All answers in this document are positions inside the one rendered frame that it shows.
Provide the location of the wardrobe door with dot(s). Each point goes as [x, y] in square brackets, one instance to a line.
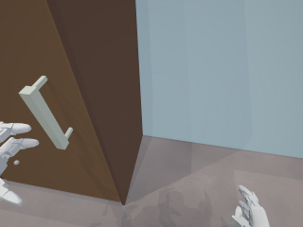
[31, 47]

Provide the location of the robot left hand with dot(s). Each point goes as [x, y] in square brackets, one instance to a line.
[9, 149]

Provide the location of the robot right hand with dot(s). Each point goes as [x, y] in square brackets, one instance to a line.
[255, 215]

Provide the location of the handle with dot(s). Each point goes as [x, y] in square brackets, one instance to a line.
[36, 103]

